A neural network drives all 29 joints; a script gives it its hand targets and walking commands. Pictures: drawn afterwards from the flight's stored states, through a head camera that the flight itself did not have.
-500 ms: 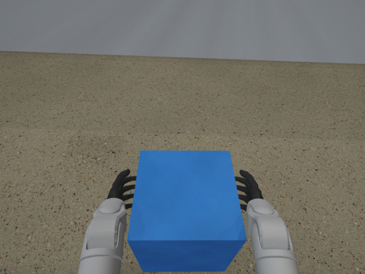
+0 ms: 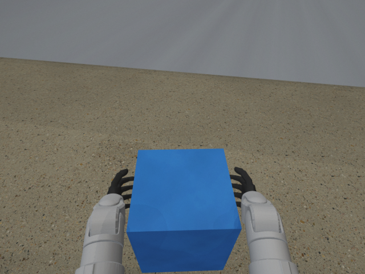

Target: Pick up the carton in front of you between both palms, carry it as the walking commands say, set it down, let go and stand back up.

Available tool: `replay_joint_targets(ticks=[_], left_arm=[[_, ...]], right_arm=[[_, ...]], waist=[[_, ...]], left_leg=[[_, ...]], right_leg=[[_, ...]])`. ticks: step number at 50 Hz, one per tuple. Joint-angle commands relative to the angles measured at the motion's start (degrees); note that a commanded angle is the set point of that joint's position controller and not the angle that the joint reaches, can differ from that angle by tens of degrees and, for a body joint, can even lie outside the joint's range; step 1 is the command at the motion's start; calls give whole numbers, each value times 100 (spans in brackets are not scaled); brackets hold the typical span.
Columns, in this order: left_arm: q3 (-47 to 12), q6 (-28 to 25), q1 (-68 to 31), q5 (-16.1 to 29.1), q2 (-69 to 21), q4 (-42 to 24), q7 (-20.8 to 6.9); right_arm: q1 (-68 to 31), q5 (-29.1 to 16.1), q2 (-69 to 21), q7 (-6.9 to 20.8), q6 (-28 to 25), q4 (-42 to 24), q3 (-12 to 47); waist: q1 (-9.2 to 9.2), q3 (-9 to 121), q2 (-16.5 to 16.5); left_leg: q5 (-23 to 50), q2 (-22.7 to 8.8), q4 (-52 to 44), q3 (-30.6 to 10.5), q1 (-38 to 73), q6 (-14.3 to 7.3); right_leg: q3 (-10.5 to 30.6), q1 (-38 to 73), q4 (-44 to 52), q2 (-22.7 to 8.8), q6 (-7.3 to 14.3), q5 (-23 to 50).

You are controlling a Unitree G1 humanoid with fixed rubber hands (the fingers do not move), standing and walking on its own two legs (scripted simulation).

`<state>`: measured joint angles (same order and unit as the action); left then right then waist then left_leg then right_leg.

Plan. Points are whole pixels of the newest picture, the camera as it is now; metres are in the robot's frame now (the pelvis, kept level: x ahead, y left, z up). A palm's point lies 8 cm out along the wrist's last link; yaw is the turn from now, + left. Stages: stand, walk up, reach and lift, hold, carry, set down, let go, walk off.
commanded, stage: set down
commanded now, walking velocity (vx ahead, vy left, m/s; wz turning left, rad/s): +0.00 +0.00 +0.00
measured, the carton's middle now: (181, 212) +0.30 +0.00 -0.03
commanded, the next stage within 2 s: none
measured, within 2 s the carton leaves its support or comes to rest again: neither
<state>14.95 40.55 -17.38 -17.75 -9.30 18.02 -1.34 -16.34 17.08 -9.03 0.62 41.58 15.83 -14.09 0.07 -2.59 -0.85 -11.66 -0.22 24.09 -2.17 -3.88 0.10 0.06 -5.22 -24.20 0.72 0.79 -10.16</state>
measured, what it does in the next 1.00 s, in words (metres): lowers itself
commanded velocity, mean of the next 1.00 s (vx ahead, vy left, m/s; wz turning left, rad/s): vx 0.00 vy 0.00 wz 0.00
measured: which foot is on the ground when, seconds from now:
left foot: down 0.00-1.00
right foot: down 0.00-1.00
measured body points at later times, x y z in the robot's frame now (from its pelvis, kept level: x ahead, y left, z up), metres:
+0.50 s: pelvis -0.02 +0.01 -0.05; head +0.17 -0.01 +0.36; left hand +0.38 +0.13 -0.13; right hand +0.36 -0.17 -0.13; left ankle +0.03 +0.13 -0.74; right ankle +0.05 -0.11 -0.74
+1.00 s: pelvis -0.03 +0.02 -0.18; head +0.22 -0.01 +0.19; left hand +0.44 +0.12 -0.27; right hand +0.42 -0.18 -0.27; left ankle +0.03 +0.13 -0.74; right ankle +0.05 -0.11 -0.74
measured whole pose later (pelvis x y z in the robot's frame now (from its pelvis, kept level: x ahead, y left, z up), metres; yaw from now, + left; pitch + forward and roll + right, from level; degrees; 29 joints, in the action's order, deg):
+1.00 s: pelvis -0.03 +0.02 -0.18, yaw -1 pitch +42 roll +1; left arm 27.8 16.2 -49.7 -15.1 -7.2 34.1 3.9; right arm -50.3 16.5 -1.9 2.7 16.8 34.8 -29.1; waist -2.5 9.2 -2.2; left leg -27.3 3.9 80.5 -1.3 -95.2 0.2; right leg 3.1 -97.1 -79.6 1.2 -1.4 -24.4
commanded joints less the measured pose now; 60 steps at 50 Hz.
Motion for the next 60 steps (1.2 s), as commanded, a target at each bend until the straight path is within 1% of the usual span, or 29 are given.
replay_joint_targets(ticks=[1, 3, 4, 5, 7, 10, 12, 14, 16, 18, 21, 24, 27, 28, 30, 32, 34, 37, 40, 43, 47, 55, 60], left_arm=[[-2557, -411, -3402, 1266, -5042, 232, -1575], [-2222, -568, -3910, 1055, -4913, 666, -1642], [-2006, -646, -4140, 940, -4857, 900, -1656], [-1765, -719, -4330, 816, -4784, 1121, -1650], [-1273, -827, -4553, 540, -4611, 1525, -1566], [-538, -1002, -4511, 64, -4228, 1978, -1343], [-122, -1189, -4336, -231, -3854, 2135, -1181], [119, -1462, -4172, -420, -3540, 2177, -1047], [161, -1826, -4059, -464, -3410, 2178, -952], [-54, -2235, -4043, -342, -3492, 2124, -899], [-660, -2851, -4153, 15, -3909, 1991, -868], [-1499, -3286, -4533, 443, -4389, 1795, -820], [-2495, -3466, -4932, 901, -4818, 1283, -737], [-2744, -3468, -4991, 1043, -4897, 1129, -683], [-3035, -3388, -5014, 1213, -4983, 941, -600], [-3077, -3238, -5016, 1246, -5052, 950, -571], [-2939, -3040, -5071, 1175, -5133, 1109, -596], [-2538, -2733, -5268, 1009, -5194, 1464, -684], [-2134, -2542, -5553, 880, -5134, 1753, -759], [-1857, -2489, -5874, 811, -5043, 1920, -786], [-1733, -2526, -6331, 850, -4900, 2023, -752], [-1886, -2531, -7290, 1141, -4669, 1930, -659], [-1918, -2439, -7822, 1281, -4524, 1947, -647]], right_arm=[[-3466, -1454, -5735, 1452, -327, 335, 2842], [-3796, -1267, -5742, 1398, -447, 865, 2411], [-3957, -1133, -5689, 1355, -511, 1137, 2144], [-4091, -979, -5589, 1294, -572, 1370, 1854], [-4297, -653, -5285, 1151, -674, 1725, 1246], [-4296, -137, -4633, 947, -861, 2032, 404], [-4168, 149, -4144, 859, -1074, 2116, 26], [-4082, 312, -3753, 813, -1383, 2075, -135], [-4063, 355, -3569, 795, -1772, 2032, -88], [-4104, 255, -3629, 814, -2208, 2005, 174], [-4289, -54, -3999, 880, -2833, 1977, 771], [-4634, -407, -4391, 961, -3282, 1856, 1538], [-4913, -757, -4581, 1033, -3487, 1431, 2283], [-4963, -852, -4553, 1044, -3498, 1285, 2461], [-4997, -970, -4506, 1094, -3434, 1130, 2647], [-4998, -997, -4468, 1168, -3297, 1180, 2623], [-5052, -969, -4465, 1278, -3117, 1382, 2466], [-5284, -836, -4469, 1459, -2819, 1733, 2110], [-5559, -700, -4439, 1582, -2608, 2051, 1739], [-5845, -642, -4402, 1626, -2525, 2255, 1500], [-6226, -677, -4347, 1569, -2530, 2367, 1416], [-7098, -1003, -4253, 1349, -2498, 2197, 1638], [-7621, -1174, -4165, 1243, -2391, 2120, 1747]], waist=[[186, 958, 375], [129, 850, 449], [104, 766, 432], [68, 679, 395], [-33, 540, 204], [-175, 485, 56], [-182, 522, 33], [-158, 654, 21], [-122, 1008, 61], [-84, 1525, 90], [-68, 2476, 68], [-99, 3901, 49], [-212, 5799, 0], [-258, 6301, -3], [-339, 6864, -30], [-391, 6838, -76], [-395, 6457, -140], [-396, 5767, -188], [-385, 5422, -185], [-384, 5454, -147], [-396, 5795, -73], [-436, 6764, 33], [-461, 7062, 68]], left_leg=[[-837, 511, -313, -95, -551, -313], [-1026, 516, -122, -95, -694, -334], [-1110, 521, -30, -102, -793, -336], [-1176, 517, 52, -111, -939, -333], [-1233, 508, 195, -119, -1240, -323], [-1129, 532, 399, -121, -1671, -304], [-886, 561, 561, -122, -1986, -255], [-614, 596, 766, -112, -2339, -198], [-336, 646, 1031, -93, -2725, -173], [-41, 708, 1303, -84, -3032, -144], [458, 806, 1760, -58, -3419, -73], [1114, 875, 2343, -15, -3717, 53], [1940, 890, 2959, -22, -3750, 176], [2197, 887, 3138, -33, -3718, 214], [2412, 888, 3432, -51, -3773, 284], [2126, 895, 3602, -54, -4045, 318], [1518, 914, 3696, -45, -4448, 305], [529, 941, 3812, -5, -5138, 259], [35, 955, 4019, 52, -5725, 221], [-33, 986, 4333, 105, -6186, 203], [6, 1052, 4811, 198, -6687, 206], [-131, 1171, 5770, 410, -7464, 228], [-338, 1204, 6266, 524, -7941, 215]], right_leg=[[576, 292, 639, 113, -83, -1304], [649, 191, 621, 52, -62, -1672], [683, 114, 592, 32, -42, -1825], [705, 72, 539, 28, -25, -1911], [711, -16, 375, 64, -12, -1886], [615, -231, 56, 170, -25, -1499], [510, -525, -205, 241, -35, -1056], [416, -868, -509, 312, -42, -529], [367, -1108, -871, 376, -64, 50], [339, -1314, -1238, 448, -96, 540], [314, -1730, -1841, 535, -134, 1157], [281, -1994, -2530, 585, -153, 1857], [214, -2263, -3200, 644, -166, 2541], [184, -2444, -3370, 663, -173, 2637], [110, -2965, -3627, 706, -181, 2507], [44, -3594, -3778, 745, -184, 2062], [-19, -4258, -3903, 768, -174, 1463], [-95, -5073, -4081, 774, -127, 600], [-128, -5622, -4294, 765, -106, 182], [-133, -5995, -4573, 763, -123, 154], [-151, -6317, -4994, 781, -176, 265], [-227, -6589, -5828, 811, -281, 359], [-257, -6681, -6255, 800, -321, 281]])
